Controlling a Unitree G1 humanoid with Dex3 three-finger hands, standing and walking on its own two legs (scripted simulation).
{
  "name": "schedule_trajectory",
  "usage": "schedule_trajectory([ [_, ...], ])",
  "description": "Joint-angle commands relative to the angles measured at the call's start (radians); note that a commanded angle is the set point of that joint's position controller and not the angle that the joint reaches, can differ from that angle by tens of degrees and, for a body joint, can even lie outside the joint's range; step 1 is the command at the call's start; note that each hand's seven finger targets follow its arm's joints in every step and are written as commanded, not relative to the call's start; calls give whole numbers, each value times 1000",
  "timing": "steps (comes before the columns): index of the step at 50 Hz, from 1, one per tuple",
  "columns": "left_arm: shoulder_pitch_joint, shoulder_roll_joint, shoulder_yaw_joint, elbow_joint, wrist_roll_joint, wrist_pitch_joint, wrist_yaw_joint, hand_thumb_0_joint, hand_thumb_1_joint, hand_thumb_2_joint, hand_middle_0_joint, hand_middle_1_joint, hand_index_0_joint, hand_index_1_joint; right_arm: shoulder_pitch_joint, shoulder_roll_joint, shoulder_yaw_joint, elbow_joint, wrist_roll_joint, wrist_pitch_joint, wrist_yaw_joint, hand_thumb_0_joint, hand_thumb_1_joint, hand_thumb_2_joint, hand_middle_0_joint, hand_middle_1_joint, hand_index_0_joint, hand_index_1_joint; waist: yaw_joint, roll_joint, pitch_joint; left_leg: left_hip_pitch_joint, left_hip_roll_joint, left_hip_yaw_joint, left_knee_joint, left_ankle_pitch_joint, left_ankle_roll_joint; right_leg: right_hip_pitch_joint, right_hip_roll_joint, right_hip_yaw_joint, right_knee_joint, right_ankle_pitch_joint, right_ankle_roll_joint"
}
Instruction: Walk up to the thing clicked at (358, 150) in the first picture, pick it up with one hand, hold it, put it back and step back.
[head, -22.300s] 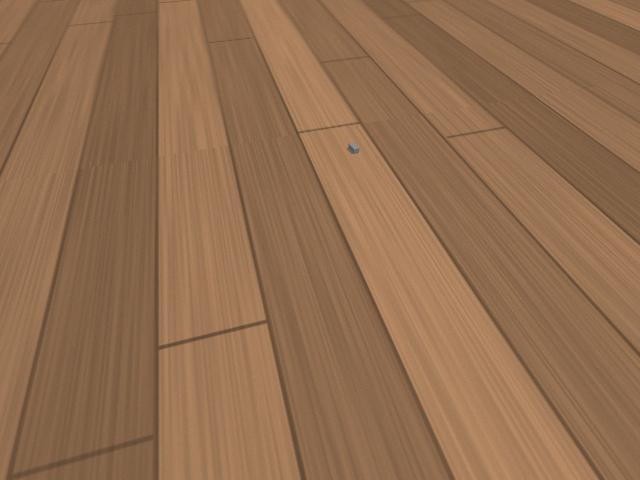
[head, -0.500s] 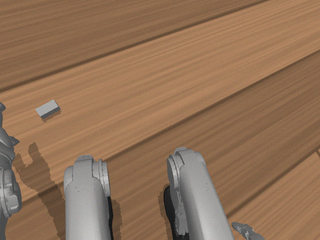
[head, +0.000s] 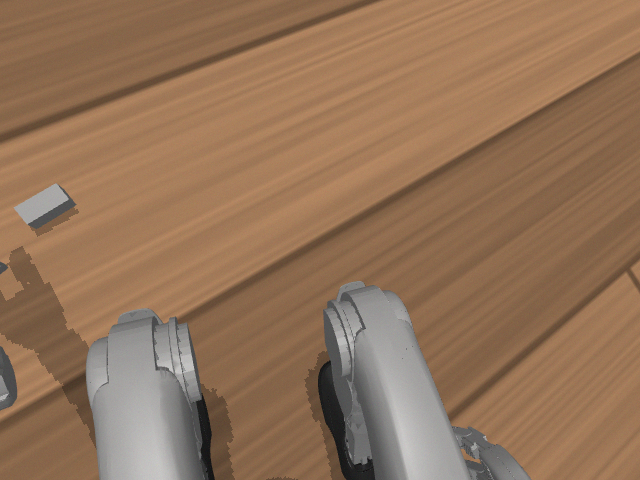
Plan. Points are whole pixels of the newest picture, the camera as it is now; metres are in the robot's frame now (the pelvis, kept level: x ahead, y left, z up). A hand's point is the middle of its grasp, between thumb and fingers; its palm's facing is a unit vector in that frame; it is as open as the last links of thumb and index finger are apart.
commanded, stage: rise first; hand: left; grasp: from above
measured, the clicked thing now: (46, 206) +0.50 +0.36 -0.31
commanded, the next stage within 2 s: none
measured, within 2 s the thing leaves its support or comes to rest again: neither
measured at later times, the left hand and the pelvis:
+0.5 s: hand out of the picture +0.43 +0.39 -0.19, palm faces -0.28 -0.29 -0.92, open 11.6 cm; pelvis +0.00 +0.00 -0.01, yaw -2 degrees
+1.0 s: hand out of the picture +0.45 +0.39 -0.19, palm faces -0.27 -0.28 -0.92, open 12.3 cm; pelvis +0.00 +0.01 -0.01, yaw -3 degrees
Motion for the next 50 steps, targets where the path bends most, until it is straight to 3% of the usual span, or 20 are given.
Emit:
schedule_trajectory([
  [1,-248,343,8,-117,-1,-7,24,0,-89,584,-489,-666,-502,-652,215,-241,-53,-4,-3,-4,-1,0,-904,-901,199,300,200,300,1,296,-657,510,13,120,-192,151,61,311,9,-93,-255,244,-69],
  [3,-254,351,6,-122,5,-13,19,0,-89,585,-490,-661,-501,-648,218,-253,-49,-7,-7,-3,0,0,-905,-902,199,300,200,300,-11,283,-664,504,15,115,-179,156,63,324,12,-98,-251,254,-66],
  [5,-249,364,9,-118,3,-21,15,0,-88,582,-489,-674,-503,-659,218,-256,-43,-11,-11,-1,1,0,-906,-902,199,300,199,300,-9,285,-662,491,15,113,-176,163,63,342,16,-99,-248,264,-64],
  [6,-239,381,20,-119,0,-24,16,0,-84,576,-490,-671,-505,-655,210,-254,-40,-14,-6,1,1,0,-907,-902,199,300,199,300,7,290,-658,491,15,112,-181,160,61,335,16,-101,-241,257,-67],
  [7,-239,385,22,-124,2,-25,16,0,-84,578,-489,-669,-504,-653,213,-257,-37,-16,-12,2,3,0,-905,-902,199,300,199,300,-4,293,-666,503,17,110,-171,172,62,347,16,-102,-244,273,-63],
  [8,-233,379,26,-123,-1,-25,19,0,-164,658,-478,-624,-453,-649,212,-263,-36,-16,-13,3,2,0,-905,-902,199,300,199,300,-6,290,-668,511,18,107,-170,173,62,343,16,-107,-240,275,-63],
  [9,-240,381,17,-132,7,-24,19,0,-136,625,-467,-675,-470,-671,216,-263,-33,-17,-15,4,3,0,-906,-902,199,300,199,300,-10,304,-681,521,19,106,-170,184,59,351,18,-109,-237,287,-64],
  [12,-238,394,30,-131,2,-18,33,0,-135,624,-467,-675,-471,-669,211,-268,-30,-22,-14,8,8,0,-907,-902,199,300,199,300,-2,321,-685,521,24,101,-163,198,57,349,22,-113,-228,306,-63],
  [14,-250,391,28,-143,-5,-13,39,0,-123,612,-478,-661,-482,-656,214,-270,-30,-22,-13,9,9,0,-908,-902,199,300,199,300,-13,324,-679,519,25,99,-160,199,58,347,21,-112,-231,311,-61],
  [15,-263,383,18,-154,-6,-11,37,0,-137,624,-474,-658,-473,-657,215,-273,-28,-24,-15,8,11,0,-909,-903,199,300,199,300,-26,339,-662,521,26,98,-165,196,57,338,20,-115,-229,308,-62],
  [21,-250,398,16,-161,4,-1,31,0,-163,635,-451,-685,-452,-683,213,-286,-24,-28,-8,11,14,0,-911,-904,199,300,199,300,-17,392,-670,589,27,81,-182,222,44,304,22,-132,-206,316,-73],
  [22,-262,378,4,-156,0,0,30,0,-169,646,-443,-684,-443,-683,212,-295,-24,-31,-8,13,14,0,-909,-903,199,300,199,300,-34,407,-657,591,27,76,-191,217,40,286,20,-139,-197,308,-75],
  [27,-266,368,-19,-109,-2,7,26,0,-195,667,-434,-691,-428,-695,211,-290,-15,-35,-6,12,21,0,-911,-904,199,300,199,300,-48,367,-596,536,27,76,-178,177,50,274,23,-136,-216,287,-71],
  [28,-286,378,-16,-119,-1,6,25,0,-208,677,-423,-699,-417,-704,218,-295,-10,-38,-9,9,24,0,-911,-904,199,300,199,300,-61,364,-601,529,27,75,-178,178,52,294,24,-136,-220,290,-70],
  [29,-281,387,-16,-109,-1,6,27,0,-211,682,-418,-707,-412,-711,214,-298,-10,-38,-7,9,24,0,-911,-904,199,300,199,300,-50,357,-606,528,27,73,-177,166,52,286,27,-137,-221,281,-70],
  [30,-297,388,-19,-111,-1,4,26,0,-201,671,-427,-698,-422,-702,217,-299,-5,-41,-10,7,25,0,-912,-904,199,300,199,300,-66,355,-599,524,28,74,-172,174,53,303,26,-136,-222,289,-68],
  [32,-303,405,-19,-98,-1,-1,27,0,-212,679,-426,-698,-418,-704,207,-304,-1,-44,-7,5,25,0,-914,-905,199,300,199,300,-56,353,-599,518,28,71,-177,153,52,286,27,-141,-219,266,-70],
  [34,-315,405,-18,-85,2,-2,32,0,-225,691,-411,-712,-404,-718,211,-308,7,-45,-12,-1,24,0,-911,-904,199,300,199,300,-71,358,-580,517,28,66,-183,135,50,279,26,-146,-219,250,-69],
  [41,-334,442,-21,-59,12,3,46,0,-246,705,-395,-737,-389,-742,205,-313,25,-52,-16,-10,26,0,-916,-906,199,300,199,300,-73,384,-589,517,31,67,-178,132,48,287,34,-151,-218,251,-71],
  [50,-345,483,-8,-96,-5,23,32,0,-269,721,-380,-742,-371,-749,221,-318,37,-55,-17,-15,28,0,-915,-906,199,300,199,300,-82,396,-625,540,35,64,-165,200,49,339,34,-150,-218,316,-64],
])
